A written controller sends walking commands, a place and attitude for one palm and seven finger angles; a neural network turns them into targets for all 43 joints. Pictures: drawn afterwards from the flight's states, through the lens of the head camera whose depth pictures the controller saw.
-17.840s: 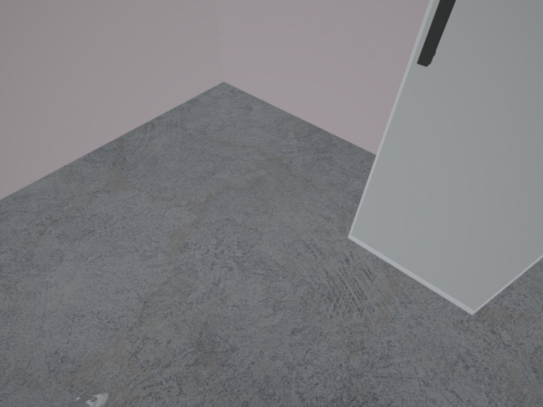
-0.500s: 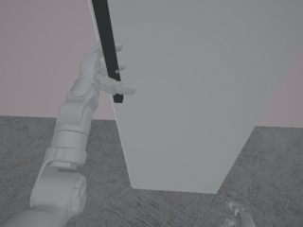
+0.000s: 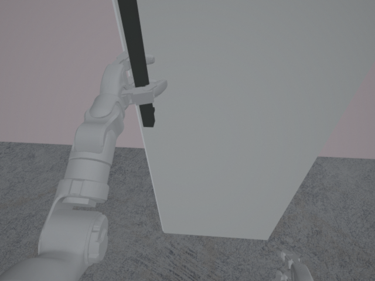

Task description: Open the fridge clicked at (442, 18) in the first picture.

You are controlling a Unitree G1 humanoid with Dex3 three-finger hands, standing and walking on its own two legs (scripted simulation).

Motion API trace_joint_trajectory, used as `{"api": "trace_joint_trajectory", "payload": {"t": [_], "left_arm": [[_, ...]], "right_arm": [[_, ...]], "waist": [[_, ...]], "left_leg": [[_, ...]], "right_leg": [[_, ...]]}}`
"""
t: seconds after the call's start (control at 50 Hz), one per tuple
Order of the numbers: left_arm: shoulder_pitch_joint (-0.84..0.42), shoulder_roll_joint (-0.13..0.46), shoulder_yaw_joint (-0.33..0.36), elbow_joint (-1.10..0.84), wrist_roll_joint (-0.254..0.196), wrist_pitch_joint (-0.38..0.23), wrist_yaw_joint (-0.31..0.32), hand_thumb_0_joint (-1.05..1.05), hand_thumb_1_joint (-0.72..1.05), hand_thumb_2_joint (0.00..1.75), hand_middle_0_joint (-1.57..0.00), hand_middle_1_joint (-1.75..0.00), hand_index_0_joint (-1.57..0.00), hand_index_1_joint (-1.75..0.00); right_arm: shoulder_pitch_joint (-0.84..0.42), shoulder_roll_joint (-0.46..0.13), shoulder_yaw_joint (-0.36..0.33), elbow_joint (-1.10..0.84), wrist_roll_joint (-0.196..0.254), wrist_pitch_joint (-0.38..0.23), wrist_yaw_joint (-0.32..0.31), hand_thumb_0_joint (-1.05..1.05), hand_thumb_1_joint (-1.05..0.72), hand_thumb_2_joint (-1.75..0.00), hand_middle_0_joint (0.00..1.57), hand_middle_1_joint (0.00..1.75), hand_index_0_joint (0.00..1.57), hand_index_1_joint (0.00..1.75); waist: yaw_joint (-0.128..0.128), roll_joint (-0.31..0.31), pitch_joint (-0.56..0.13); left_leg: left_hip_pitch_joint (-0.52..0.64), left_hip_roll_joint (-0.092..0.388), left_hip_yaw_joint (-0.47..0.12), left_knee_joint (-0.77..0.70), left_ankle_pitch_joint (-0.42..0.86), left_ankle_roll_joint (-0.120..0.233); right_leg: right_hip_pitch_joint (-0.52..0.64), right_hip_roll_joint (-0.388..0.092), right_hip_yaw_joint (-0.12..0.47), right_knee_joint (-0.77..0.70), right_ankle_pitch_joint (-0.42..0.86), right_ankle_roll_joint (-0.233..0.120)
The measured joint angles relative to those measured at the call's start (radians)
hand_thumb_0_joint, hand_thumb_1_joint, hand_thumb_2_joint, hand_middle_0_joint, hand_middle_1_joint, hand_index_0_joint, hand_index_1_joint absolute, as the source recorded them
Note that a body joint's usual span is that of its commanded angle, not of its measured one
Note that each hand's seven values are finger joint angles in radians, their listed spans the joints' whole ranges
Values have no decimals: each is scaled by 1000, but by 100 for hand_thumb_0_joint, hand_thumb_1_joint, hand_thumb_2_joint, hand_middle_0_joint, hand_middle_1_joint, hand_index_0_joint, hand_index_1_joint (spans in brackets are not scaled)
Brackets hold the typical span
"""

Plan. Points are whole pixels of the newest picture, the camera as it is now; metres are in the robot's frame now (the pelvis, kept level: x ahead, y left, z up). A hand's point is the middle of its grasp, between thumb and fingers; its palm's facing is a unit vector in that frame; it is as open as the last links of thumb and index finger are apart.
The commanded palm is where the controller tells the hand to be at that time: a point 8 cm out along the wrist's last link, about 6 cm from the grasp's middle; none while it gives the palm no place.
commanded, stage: grip the handle and tug to test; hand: left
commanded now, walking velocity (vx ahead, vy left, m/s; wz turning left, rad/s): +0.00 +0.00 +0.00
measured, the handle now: (141, 59) +0.47 +0.13 +0.27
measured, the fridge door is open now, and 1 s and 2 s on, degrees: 0 0 3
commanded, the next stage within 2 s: pull the door a little, standing still in 0.90 s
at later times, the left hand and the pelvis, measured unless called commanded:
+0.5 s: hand (147, 86) +0.42 +0.11 +0.24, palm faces +0.02 -1.00 -0.01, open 6.1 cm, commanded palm +0.39 +0.15 +0.23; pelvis +0.00 +0.00 +0.00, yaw +1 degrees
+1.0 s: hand (148, 89) +0.41 +0.11 +0.23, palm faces -0.01 -1.00 -0.01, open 6.3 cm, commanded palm +0.37 +0.16 +0.23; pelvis +0.03 +0.00 +0.00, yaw -2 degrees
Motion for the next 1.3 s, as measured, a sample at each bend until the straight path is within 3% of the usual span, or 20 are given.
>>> {"api": "trace_joint_trajectory", "payload": {"t": [0.18,0.58,0.78,0.96,1.16,1.3], "left_arm": [[7,-12,-4,-23,7,4,19,1,68,80,-39,-134,-35,-132],[-16,-14,-11,9,8,1,16,1,68,81,-38,-136,-34,-136],[70,0,20,-102,5,28,8,1,70,78,-35,-138,-30,-136],[204,4,52,-309,-8,89,-7,0,72,76,-31,-138,-25,-134],[239,-15,13,-437,-16,168,-10,0,70,77,-32,-137,-27,-133],[302,-21,22,-505,-20,188,1,0,71,77,-32,-136,-26,-133]], "right_arm": [[4,-3,-7,0,-2,2,4,2,-90,-90,20,30,20,30],[-6,6,1,2,-3,5,1,2,-90,-90,20,30,20,30],[-7,-2,-2,-27,-2,24,13,2,-90,-90,20,30,20,30],[-24,-11,-14,-63,-3,60,29,2,-90,-90,20,30,20,30],[-55,-18,-20,-53,-6,75,29,2,-90,-90,20,30,20,30],[-80,5,-6,-81,-11,91,45,2,-90,-90,20,30,20,30]], "waist": [[1,0,1],[6,-1,0],[-11,12,-6],[-27,25,-18],[8,22,-25],[12,23,-45]], "left_leg": [[2,-2,0,-4,-1,1],[-5,-2,-9,-1,2,-1],[17,5,10,-16,-3,-3],[36,15,28,-24,-23,-6],[38,13,-10,-7,-54,-8],[35,-3,-18,7,-36,-5]], "right_leg": [[1,-1,1,-3,0,2],[-1,-2,-7,-1,-1,-1],[9,9,12,-11,-2,-1],[18,21,31,-14,-17,1],[23,22,22,3,-52,4],[21,13,43,6,-57,6]]}}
